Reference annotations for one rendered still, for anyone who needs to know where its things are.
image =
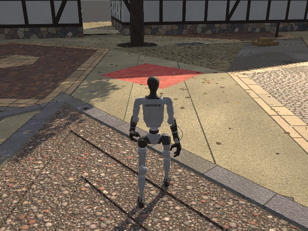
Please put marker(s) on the robot right forearm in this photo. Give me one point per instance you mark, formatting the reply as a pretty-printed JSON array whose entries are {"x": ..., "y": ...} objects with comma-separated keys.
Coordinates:
[{"x": 175, "y": 133}]

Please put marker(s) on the robot left hand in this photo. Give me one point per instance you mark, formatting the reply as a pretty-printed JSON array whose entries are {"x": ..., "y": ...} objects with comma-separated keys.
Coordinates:
[{"x": 136, "y": 134}]

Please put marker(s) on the robot left upper arm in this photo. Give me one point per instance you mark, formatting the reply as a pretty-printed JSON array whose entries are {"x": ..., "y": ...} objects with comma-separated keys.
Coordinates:
[{"x": 136, "y": 109}]

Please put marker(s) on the robot left forearm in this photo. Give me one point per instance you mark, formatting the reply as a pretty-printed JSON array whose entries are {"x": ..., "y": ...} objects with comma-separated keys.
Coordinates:
[{"x": 132, "y": 126}]

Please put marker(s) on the robot left thigh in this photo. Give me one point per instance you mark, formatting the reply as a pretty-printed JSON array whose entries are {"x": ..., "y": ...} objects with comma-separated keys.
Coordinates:
[{"x": 142, "y": 151}]

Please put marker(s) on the robot right hand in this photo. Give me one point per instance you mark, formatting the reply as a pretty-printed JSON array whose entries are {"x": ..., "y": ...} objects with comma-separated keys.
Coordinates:
[{"x": 178, "y": 146}]

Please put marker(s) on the left robot shin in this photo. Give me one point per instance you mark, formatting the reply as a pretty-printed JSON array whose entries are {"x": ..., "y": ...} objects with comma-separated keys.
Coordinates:
[{"x": 141, "y": 183}]

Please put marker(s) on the robot right upper arm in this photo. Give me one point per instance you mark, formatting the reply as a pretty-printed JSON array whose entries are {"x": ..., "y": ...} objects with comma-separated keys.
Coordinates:
[{"x": 170, "y": 110}]

